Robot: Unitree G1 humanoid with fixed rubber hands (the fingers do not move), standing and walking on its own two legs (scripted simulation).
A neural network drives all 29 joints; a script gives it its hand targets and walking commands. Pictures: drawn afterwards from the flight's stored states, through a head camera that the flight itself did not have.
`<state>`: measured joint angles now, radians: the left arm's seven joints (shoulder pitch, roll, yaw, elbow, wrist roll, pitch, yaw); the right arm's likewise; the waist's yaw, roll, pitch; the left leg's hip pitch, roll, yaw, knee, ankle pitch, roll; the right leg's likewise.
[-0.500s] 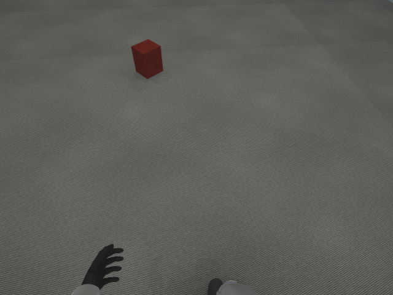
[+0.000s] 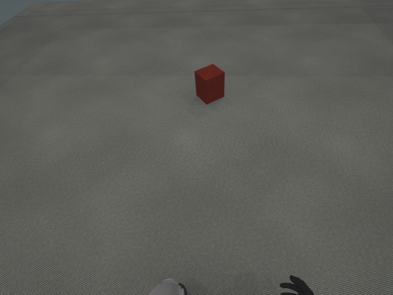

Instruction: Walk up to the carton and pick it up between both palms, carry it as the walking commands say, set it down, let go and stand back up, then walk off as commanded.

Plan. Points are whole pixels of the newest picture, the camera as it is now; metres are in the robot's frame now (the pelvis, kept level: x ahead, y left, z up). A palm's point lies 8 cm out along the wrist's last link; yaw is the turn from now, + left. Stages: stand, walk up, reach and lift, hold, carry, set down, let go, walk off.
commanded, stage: walk up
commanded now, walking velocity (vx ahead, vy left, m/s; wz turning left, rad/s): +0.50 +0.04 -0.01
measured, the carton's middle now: (209, 84) +1.72 +0.09 -0.66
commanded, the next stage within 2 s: none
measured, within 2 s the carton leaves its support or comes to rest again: neither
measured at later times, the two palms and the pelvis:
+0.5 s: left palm (135, 198) +0.39 +0.24 -0.12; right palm out of the picture +0.14 -0.21 -0.13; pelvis +0.25 +0.01 +0.00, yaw -1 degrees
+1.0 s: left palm (125, 202) +0.38 +0.26 -0.12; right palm (275, 138) +0.63 -0.18 -0.13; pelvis +0.49 +0.03 +0.00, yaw +0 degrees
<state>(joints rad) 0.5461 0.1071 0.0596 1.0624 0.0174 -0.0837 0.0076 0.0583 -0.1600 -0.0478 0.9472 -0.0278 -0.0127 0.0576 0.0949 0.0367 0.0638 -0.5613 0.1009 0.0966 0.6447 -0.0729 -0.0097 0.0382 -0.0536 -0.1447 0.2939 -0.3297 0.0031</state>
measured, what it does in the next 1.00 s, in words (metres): walks ahead: left foot, then right foot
